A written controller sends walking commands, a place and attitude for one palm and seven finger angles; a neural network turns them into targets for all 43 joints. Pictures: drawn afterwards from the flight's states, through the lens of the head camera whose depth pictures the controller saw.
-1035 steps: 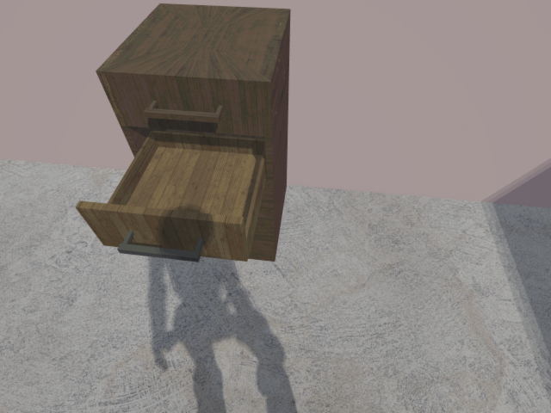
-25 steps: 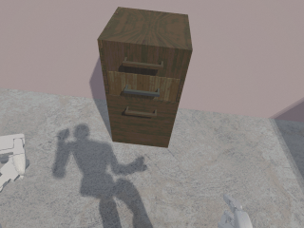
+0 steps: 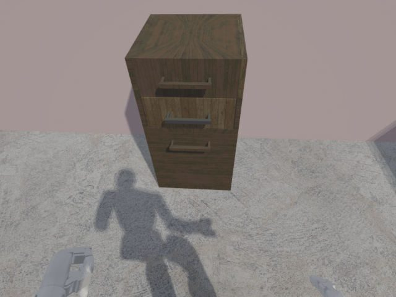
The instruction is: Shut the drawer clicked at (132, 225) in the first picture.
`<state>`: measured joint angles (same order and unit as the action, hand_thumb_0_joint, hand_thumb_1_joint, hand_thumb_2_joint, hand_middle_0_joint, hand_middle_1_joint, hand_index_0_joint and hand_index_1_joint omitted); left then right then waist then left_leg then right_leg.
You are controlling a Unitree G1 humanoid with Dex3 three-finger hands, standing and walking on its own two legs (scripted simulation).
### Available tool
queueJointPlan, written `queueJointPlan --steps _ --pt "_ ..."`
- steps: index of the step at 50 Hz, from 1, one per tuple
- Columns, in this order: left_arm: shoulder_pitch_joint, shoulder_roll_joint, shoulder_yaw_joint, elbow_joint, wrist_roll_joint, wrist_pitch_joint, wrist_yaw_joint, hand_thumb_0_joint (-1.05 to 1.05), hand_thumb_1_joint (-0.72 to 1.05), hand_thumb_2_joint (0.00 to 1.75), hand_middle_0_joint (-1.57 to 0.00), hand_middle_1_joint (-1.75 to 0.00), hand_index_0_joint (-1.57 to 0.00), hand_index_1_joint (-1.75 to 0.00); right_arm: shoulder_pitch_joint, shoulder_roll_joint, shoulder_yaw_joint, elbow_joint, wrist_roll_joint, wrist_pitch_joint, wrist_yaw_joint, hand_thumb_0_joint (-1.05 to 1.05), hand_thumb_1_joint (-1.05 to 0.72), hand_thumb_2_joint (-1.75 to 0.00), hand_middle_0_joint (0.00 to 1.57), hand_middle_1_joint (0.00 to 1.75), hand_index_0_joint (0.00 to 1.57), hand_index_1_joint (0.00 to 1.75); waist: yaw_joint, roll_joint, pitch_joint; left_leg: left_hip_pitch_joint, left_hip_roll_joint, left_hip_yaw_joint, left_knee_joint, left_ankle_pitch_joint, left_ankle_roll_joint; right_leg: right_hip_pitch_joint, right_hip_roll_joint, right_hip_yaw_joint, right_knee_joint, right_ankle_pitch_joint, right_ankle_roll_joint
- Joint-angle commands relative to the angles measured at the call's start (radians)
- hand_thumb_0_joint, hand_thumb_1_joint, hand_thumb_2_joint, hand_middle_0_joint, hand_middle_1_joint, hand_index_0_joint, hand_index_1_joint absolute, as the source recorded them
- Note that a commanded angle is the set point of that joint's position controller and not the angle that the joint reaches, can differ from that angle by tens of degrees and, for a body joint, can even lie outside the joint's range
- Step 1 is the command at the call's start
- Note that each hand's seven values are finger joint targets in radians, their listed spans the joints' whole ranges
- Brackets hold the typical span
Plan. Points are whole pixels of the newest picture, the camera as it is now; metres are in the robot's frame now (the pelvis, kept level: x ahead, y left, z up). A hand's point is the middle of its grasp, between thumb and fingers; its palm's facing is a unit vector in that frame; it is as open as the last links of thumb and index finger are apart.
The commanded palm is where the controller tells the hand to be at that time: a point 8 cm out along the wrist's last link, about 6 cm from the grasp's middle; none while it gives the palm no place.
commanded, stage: let the arm hang, fingers relaxed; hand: left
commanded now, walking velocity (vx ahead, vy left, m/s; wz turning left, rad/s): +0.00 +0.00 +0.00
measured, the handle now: (188, 118) +0.82 +0.09 -0.18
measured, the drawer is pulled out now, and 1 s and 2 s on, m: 0.00 0.00 0.00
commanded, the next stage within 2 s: look to check the result in 0.94 s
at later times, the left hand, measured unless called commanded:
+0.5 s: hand out of the picture -0.05 +0.15 -0.16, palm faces +0.03 -0.98 -0.22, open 6.1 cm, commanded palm none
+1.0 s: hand out of the picture +0.00 +0.11 -0.16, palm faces +0.05 -0.98 -0.17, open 7.3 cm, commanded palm none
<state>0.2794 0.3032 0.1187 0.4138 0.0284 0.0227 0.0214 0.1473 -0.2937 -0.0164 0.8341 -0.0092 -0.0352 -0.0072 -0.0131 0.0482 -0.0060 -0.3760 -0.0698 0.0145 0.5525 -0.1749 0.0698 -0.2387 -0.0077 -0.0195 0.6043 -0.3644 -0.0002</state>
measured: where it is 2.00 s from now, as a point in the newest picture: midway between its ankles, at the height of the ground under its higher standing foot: outside the picture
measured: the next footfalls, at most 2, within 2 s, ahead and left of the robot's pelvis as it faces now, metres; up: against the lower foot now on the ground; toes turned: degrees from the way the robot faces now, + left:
none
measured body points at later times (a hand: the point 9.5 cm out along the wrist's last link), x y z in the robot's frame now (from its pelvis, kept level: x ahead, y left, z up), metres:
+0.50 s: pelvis +0.01 -0.02 +0.01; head +0.03 -0.04 +0.46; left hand -0.05 +0.20 -0.14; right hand -0.02 -0.23 -0.15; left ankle +0.07 +0.08 -0.73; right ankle -0.03 -0.12 -0.73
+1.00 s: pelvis +0.02 -0.04 +0.01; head +0.03 -0.05 +0.46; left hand +0.00 +0.17 -0.15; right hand -0.01 -0.24 -0.15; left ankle +0.07 +0.08 -0.73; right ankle -0.03 -0.12 -0.73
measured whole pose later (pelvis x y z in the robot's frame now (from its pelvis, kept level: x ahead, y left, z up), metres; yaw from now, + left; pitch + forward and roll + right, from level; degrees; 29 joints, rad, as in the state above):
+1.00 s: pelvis +0.02 -0.04 +0.01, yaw -1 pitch -2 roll +0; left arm 0.33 0.10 0.01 1.13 0.00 -0.01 0.04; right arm 0.31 -0.11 -0.02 1.14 -0.01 0.01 -0.05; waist -0.01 0.02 0.04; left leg -0.25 -0.01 -0.01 0.43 -0.16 0.00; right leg -0.09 0.06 -0.02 0.42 -0.30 -0.06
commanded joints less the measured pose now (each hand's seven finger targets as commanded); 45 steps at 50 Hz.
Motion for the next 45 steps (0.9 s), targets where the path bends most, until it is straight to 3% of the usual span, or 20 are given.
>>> queueJointPlan --steps 1,4,6,9,10,12,15,19,22,24,33,45 --pt "-0.001 0.092 -0.046 0.199 0.001 -0.02 -0.009 0.0 0.9 0.9 -1.04 -1.21 -1.04 -1.21 -0.013 -0.089 -0.027 -0.026 -0.014 0.015 -0.002 0.0 -0.9 -0.9 0.2 0.3 0.2 0.3 0.002 -0.108 0.042 0.109 0.112 -0.158 -0.082 0.032 -0.014 -0.091 -0.117 0.151 -0.243 0.027 -0.097" --pt "-0.006 0.079 -0.075 0.368 -0.01 -0.02 -0.008 0.0 0.9 0.9 -0.92 -1.08 -0.92 -1.08 0.024 -0.06 -0.012 0.044 -0.016 0.034 -0.006 0.0 -0.9 -0.9 0.2 0.3 0.2 0.3 -0.004 0.075 0.059 0.139 0.131 -0.179 -0.168 -0.025 -0.02 -0.085 -0.075 0.136 -0.249 -0.023 -0.084" --pt "0.039 0.057 -0.084 0.463 -0.014 -0.022 -0.006 0.0 0.9 0.9 -0.84 -0.99 -0.84 -0.99 0.047 -0.044 -0.008 0.079 -0.012 0.036 -0.012 0.0 -0.9 -0.9 0.2 0.3 0.2 0.3 0.01 0.056 0.035 0.131 0.141 -0.188 -0.204 -0.05 -0.018 -0.025 -0.062 0.118 -0.258 0.011 -0.069" --pt "0.088 0.009 -0.076 0.556 -0.013 -0.027 -0.003 0.0 0.9 0.9 -0.72 -0.86 -0.72 -0.86 0.082 -0.012 -0.01 0.128 -0.015 0.036 -0.022 0.0 -0.9 -0.9 0.2 0.3 0.2 0.3 0.015 0.131 -0.002 0.164 0.143 -0.173 -0.208 -0.038 -0.016 0.019 -0.067 0.109 -0.274 0.063 -0.074" --pt "0.088 0.017 -0.08 0.572 -0.014 -0.03 -0.002 0.0 0.9 0.9 -0.68 -0.82 -0.68 -0.82 0.097 -0.018 -0.013 0.138 -0.01 0.036 -0.023 0.0 -0.9 -0.9 0.2 0.3 0.2 0.3 0.013 0.069 -0.001 0.179 0.147 -0.175 -0.197 -0.007 -0.016 0.021 -0.065 0.105 -0.283 0.081 -0.073" --pt "0.086 0.001 -0.092 0.611 -0.019 -0.034 0.0 0.0 0.9 0.9 -0.6 -0.73 -0.6 -0.73 0.128 -0.006 -0.012 0.172 -0.006 0.036 -0.026 0.0 -0.9 -0.9 0.2 0.3 0.2 0.3 0.005 0.004 0.002 0.21 0.151 -0.158 -0.182 0.042 -0.017 0.012 -0.076 0.1 -0.299 0.11 -0.074" --pt "0.098 -0.007 -0.102 0.654 -0.021 -0.036 0.006 0.0 0.9 0.9 -0.48 -0.6 -0.48 -0.6 0.155 0.004 -0.012 0.21 -0.001 0.039 -0.028 0.0 -0.9 -0.9 0.2 0.3 0.2 0.3 0.004 -0.041 0.049 0.215 0.151 -0.143 -0.173 0.072 -0.019 -0.009 -0.077 0.095 -0.315 0.118 -0.071" --pt "0.121 -0.036 -0.108 0.693 -0.024 -0.031 0.012 0.0 0.9 0.9 -0.32 -0.43 -0.32 -0.43 0.188 0.036 -0.008 0.249 -0.002 0.045 -0.031 0.0 -0.9 -0.9 0.2 0.3 0.2 0.3 0.001 -0.047 0.093 0.204 0.148 -0.138 -0.188 0.024 -0.02 -0.034 -0.075 0.091 -0.322 0.053 -0.073" --pt "0.137 -0.05 -0.109 0.707 -0.024 -0.033 0.016 0.0 0.9 0.9 -0.2 -0.3 -0.2 -0.3 0.202 0.053 -0.008 0.265 -0.004 0.045 -0.031 0.0 -0.9 -0.9 0.2 0.3 0.2 0.3 0.002 -0.051 0.086 0.208 0.146 -0.13 -0.185 0.026 -0.021 -0.033 -0.076 0.095 -0.32 0.046 -0.075" --pt "0.142 -0.063 -0.109 0.713 -0.024 -0.033 0.019 0.0 0.9 0.9 -0.2 -0.3 -0.2 -0.3 0.21 0.066 -0.008 0.274 -0.004 0.045 -0.032 0.0 -0.9 -0.9 0.2 0.3 0.2 0.3 0.002 -0.069 0.105 0.199 0.144 -0.127 -0.186 0.016 -0.021 -0.043 -0.074 0.095 -0.321 0.035 -0.074" --pt "0.148 -0.104 -0.103 0.711 -0.022 -0.038 0.026 0.0 0.9 0.9 -0.2 -0.3 -0.2 -0.3 0.231 0.102 -0.008 0.291 -0.007 0.035 -0.036 0.0 -0.9 -0.9 0.2 0.3 0.2 0.3 0.006 -0.045 0.118 0.182 0.146 -0.119 -0.184 0.058 -0.02 -0.028 -0.067 0.098 -0.297 0.091 -0.072" --pt "0.15 -0.113 -0.098 0.702 -0.023 -0.042 0.029 0.0 0.9 0.9 -0.2 -0.3 -0.2 -0.3 0.238 0.112 -0.009 0.283 -0.005 0.035 -0.04 0.0 -0.9 -0.9 0.2 0.3 0.2 0.3 0.007 -0.043 0.124 0.186 0.147 -0.097 -0.156 0.107 -0.026 -0.01 -0.071 0.105 -0.31 0.161 -0.064"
